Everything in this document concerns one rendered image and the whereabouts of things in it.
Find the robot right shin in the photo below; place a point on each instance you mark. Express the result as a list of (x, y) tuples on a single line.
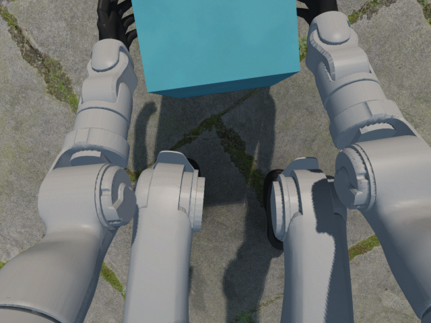
[(309, 163)]

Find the robot left forearm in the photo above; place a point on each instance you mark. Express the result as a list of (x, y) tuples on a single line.
[(103, 115)]

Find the robot right hand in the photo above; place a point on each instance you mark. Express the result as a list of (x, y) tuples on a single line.
[(315, 8)]

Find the carton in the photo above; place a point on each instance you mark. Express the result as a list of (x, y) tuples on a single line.
[(195, 48)]

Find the robot left hand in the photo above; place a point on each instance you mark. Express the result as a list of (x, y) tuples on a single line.
[(110, 23)]

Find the right robot foot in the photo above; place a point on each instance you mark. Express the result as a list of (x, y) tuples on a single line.
[(269, 179)]

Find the robot right forearm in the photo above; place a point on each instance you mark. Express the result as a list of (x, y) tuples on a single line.
[(349, 89)]

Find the robot left upper arm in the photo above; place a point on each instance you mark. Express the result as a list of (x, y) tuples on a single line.
[(54, 281)]

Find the robot right upper arm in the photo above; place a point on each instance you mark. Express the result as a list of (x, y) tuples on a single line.
[(389, 182)]

